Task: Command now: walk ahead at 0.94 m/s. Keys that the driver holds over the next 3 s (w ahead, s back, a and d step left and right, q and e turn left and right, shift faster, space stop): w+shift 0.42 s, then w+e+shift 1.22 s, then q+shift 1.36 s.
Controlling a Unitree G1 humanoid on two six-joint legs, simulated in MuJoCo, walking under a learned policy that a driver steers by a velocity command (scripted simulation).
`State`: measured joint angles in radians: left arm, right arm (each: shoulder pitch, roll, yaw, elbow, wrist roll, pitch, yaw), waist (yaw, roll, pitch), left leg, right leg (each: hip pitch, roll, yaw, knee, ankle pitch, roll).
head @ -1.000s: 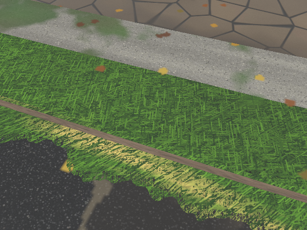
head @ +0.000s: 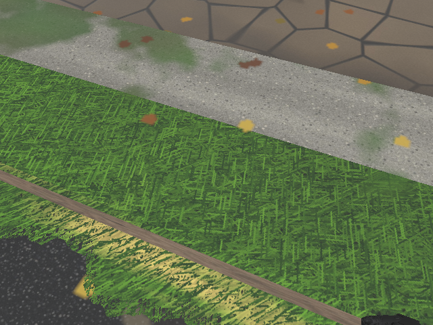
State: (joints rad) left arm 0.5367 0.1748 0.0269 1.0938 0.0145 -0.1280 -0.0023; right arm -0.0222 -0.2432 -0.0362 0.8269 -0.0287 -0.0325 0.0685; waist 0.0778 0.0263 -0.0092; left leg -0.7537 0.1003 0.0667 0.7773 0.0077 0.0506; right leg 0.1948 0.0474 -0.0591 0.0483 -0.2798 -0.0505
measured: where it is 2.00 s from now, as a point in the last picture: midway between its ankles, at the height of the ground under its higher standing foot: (358, 106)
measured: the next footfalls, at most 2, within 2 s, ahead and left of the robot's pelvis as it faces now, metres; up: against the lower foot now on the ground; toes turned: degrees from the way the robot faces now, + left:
left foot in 0.12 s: +0.32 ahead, +0.11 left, +0.00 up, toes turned +5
right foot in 0.62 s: +0.78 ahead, -0.03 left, +0.00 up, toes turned -8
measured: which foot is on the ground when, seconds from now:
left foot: up 0.00-0.10, down 0.12-0.62, up 0.64-1.00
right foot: down 0.00-0.14, up 0.16-0.60, down 0.62-1.00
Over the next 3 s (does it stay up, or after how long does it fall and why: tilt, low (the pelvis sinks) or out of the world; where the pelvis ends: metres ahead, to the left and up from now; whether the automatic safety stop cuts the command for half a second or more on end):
stays up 1.69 -0.71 -0.10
